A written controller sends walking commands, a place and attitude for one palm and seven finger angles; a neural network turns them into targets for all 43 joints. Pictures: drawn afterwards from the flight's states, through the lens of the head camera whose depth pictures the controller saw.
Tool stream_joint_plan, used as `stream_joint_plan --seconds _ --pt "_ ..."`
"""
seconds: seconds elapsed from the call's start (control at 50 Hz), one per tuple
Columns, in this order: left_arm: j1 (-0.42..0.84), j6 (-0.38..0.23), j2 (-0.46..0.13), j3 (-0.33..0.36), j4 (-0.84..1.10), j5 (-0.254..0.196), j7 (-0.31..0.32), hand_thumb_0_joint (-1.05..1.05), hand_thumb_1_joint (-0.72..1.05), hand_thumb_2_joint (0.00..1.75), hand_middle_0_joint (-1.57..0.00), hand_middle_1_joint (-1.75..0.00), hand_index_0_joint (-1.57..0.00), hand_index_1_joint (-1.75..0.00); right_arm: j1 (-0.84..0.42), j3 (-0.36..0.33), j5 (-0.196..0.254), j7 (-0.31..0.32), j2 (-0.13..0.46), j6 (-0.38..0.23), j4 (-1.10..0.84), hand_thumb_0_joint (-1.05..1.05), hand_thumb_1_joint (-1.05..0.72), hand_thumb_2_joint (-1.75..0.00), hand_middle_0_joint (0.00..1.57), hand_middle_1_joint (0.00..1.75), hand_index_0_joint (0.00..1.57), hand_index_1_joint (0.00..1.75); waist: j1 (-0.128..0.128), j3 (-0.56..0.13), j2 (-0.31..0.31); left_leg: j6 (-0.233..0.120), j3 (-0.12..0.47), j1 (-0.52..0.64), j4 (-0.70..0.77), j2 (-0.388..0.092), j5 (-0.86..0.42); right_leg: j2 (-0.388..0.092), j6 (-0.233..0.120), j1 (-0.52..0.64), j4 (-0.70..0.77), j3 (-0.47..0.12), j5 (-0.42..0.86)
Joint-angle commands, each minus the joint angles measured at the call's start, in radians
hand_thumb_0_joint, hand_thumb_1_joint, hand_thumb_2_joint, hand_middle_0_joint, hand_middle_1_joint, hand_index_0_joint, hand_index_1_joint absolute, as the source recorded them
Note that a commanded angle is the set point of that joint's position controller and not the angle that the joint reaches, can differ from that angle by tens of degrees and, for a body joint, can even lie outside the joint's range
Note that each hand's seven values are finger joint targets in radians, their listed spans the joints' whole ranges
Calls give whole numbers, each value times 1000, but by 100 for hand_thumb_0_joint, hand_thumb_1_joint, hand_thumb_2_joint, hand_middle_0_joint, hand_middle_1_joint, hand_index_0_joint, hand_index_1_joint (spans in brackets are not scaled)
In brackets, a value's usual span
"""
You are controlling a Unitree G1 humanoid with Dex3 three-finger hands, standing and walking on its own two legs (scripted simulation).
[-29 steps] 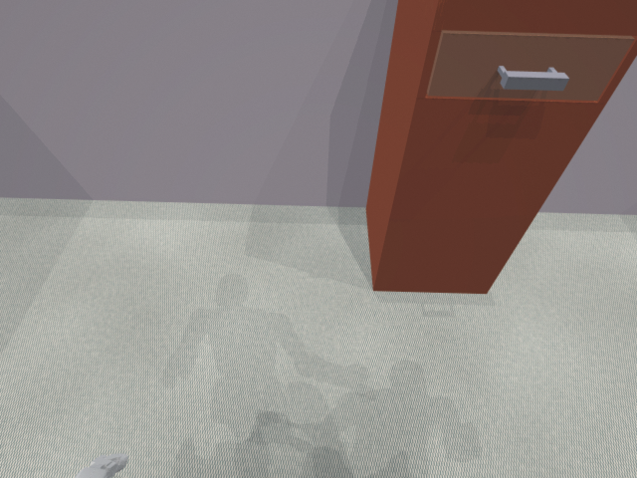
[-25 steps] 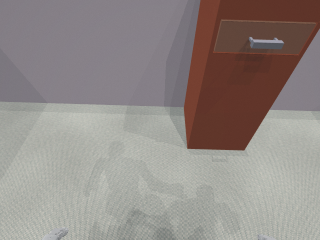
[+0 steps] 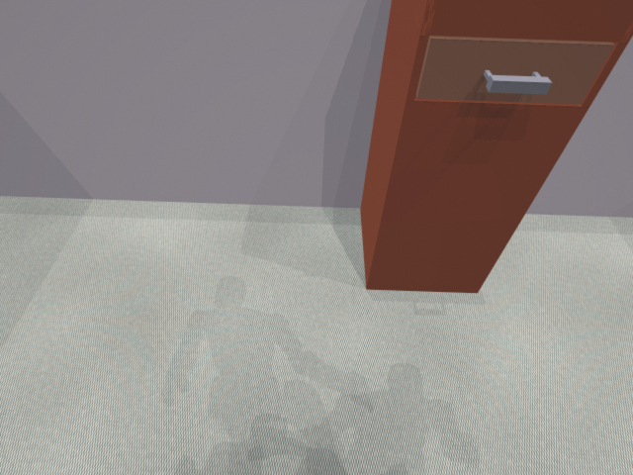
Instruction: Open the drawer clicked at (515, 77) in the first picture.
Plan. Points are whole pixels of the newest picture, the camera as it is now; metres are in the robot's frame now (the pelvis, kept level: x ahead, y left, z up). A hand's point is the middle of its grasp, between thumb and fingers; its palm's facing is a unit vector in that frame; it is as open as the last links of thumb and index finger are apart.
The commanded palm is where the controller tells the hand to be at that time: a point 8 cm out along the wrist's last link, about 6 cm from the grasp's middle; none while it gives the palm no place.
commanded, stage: stand and wait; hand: left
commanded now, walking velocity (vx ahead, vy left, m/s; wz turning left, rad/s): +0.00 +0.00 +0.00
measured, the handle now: (514, 79) +0.89 -0.37 +0.10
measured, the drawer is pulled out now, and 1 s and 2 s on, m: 0.00 0.00 0.00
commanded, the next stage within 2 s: look at it before walking up in 0.26 s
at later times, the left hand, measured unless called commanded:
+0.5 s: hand out of the picture +0.07 +0.24 -0.15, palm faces -0.02 -0.94 -0.33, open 7.4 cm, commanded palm none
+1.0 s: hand out of the picture +0.08 +0.24 -0.15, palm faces -0.02 -0.94 -0.34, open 7.4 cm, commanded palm none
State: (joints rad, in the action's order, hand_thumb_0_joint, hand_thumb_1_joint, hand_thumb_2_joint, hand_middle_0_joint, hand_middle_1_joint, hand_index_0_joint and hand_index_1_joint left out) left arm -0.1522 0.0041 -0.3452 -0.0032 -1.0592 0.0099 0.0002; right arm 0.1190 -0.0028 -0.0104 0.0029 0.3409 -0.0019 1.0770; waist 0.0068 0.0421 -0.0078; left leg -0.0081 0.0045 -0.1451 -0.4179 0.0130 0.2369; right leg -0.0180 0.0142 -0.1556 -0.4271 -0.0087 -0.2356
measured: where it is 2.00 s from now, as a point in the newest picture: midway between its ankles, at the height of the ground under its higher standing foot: outside the picture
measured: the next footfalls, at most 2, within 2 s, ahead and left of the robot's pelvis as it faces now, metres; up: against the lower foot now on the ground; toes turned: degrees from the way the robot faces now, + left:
left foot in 1.90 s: +0.04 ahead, +0.11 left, +0.00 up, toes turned -28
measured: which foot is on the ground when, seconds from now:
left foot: down 0.00-1.00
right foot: down 0.00-1.00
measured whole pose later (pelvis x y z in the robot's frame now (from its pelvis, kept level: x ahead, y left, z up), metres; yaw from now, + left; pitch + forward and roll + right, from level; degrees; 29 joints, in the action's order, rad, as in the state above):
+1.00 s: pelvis +0.00 -0.01 +0.00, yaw +0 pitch -2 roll +0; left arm -0.13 -0.01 -0.34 0.00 -1.09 0.01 0.00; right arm 0.10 0.00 -0.01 0.00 0.34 -0.01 1.11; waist 0.01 0.04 -0.01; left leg 0.00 0.01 -0.12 -0.36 0.00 0.21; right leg -0.01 0.00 -0.14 -0.38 -0.01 -0.21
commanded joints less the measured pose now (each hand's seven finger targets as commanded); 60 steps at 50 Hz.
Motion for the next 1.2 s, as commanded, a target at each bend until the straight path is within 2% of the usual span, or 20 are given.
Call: stream_joint_plan --seconds 0.0,0.1,0.16,0.3,0.36,0.44,0.56,0.66,0.78,0.96,0.98,1.02,1.04,1.12,1.16,1.18 --pt "60 -27 -200 39 63 1 12 0 90 90 -20 -30 -20 -30 -68 -37 2 9 201 -29 -61 0 -90 -90 20 30 20 30 -6 -68 9 -29 99 -8 87 -118 -126 -98 -44 13 77 -93 119" --pt "55 -29 -200 39 53 0 12 0 90 90 -20 -30 -20 -30 -56 -37 3 8 203 -31 -44 0 -90 -90 20 30 20 30 -3 -80 5 -27 101 -4 90 -120 -124 -101 -44 19 86 -95 110" --pt "61 -28 -198 38 48 0 12 0 90 90 -20 -30 -20 -30 -55 -36 1 7 204 -31 -35 0 -90 -90 20 30 20 30 -6 -56 5 -26 103 -11 103 -121 -102 -100 -43 0 94 -97 82" --pt "58 -29 -200 39 44 1 12 0 90 90 -20 -30 -20 -30 -48 -34 2 6 201 -29 -28 0 -90 -90 20 30 20 30 -4 -50 -1 -23 105 -18 106 -119 -91 -100 -44 -4 107 -104 58" --pt "58 -32 -199 38 45 1 12 0 90 90 -20 -30 -20 -30 -47 -34 1 6 198 -31 -25 0 -90 -90 20 30 20 30 -5 -68 -9 -22 101 -1 100 -121 -122 -105 -46 -1 104 -106 91" --pt "59 -32 -198 38 43 2 12 0 90 90 -20 -30 -20 -30 -52 -35 2 6 197 -31 -25 0 -90 -90 20 30 20 30 -6 -64 10 -20 98 1 102 -123 -120 -102 -44 -5 104 -106 97" --pt "59 -33 -199 38 41 2 11 0 90 90 -20 -30 -20 -30 -53 -35 2 7 197 -30 -24 0 -90 -90 20 30 20 30 -7 -64 4 -18 96 5 100 -123 -122 -103 -45 -6 111 -110 99" --pt "55 -35 -197 39 40 1 12 0 90 90 -20 -30 -20 -30 -56 -35 2 8 200 -33 -24 0 -90 -90 20 30 20 30 -6 -91 8 -18 94 27 96 -128 -170 -104 -46 13 100 -104 160" --pt "53 -34 -198 39 36 0 12 0 90 90 -20 -30 -20 -30 -59 -33 3 11 201 -34 -24 0 -90 -90 20 30 20 30 -5 -94 16 -18 91 33 96 -131 -208 -104 -45 32 94 -97 207" --pt "59 -32 -200 41 38 2 11 0 90 90 -20 -30 -20 -30 -63 -35 3 12 205 -32 -26 0 -90 -90 20 30 20 30 -5 -72 9 -16 85 42 104 -134 -193 -99 -45 15 103 -105 197" --pt "60 -26 -193 43 44 2 11 0 90 90 -20 -30 -20 -30 -54 -37 1 14 196 -31 -28 0 -90 -90 20 30 20 30 -8 -76 9 -14 74 52 86 -137 -212 -95 -46 6 86 -110 234" --pt "18 -3 -112 33 45 1 15 0 90 90 -20 -30 -20 -30 -4 -25 -1 19 106 -18 -28 0 -90 -90 20 30 20 30 -12 -80 8 -1 39 51 44 -142 -237 -93 -38 -18 40 -115 291" --pt "-4 7 -92 30 50 2 17 0 90 90 -20 -30 -20 -30 12 -24 -1 22 86 -9 -32 0 -90 -90 20 30 20 30 -11 -74 8 4 21 54 27 -147 -241 -89 -34 -41 18 -117 311" --pt "-18 29 -94 48 102 7 10 0 90 90 -20 -30 -20 -30 31 -50 -3 30 111 8 -85 0 -90 -90 20 30 20 30 -15 -65 28 -16 23 41 0 -189 -206 -46 -32 -128 -89 -118 288" --pt "-27 35 -78 54 126 8 3 0 90 90 -20 -30 -20 -30 23 -66 -4 33 122 11 -109 0 -90 -90 20 30 20 30 -13 -57 90 -48 48 39 20 -241 -206 -10 -19 -185 -188 -84 209" --pt "-29 37 -66 57 137 8 0 0 90 90 -20 -30 -20 -30 22 -71 -4 33 128 9 -120 0 -90 -90 20 30 20 30 -13 -57 132 -78 69 35 35 -286 -247 10 -12 -209 -276 -58 75"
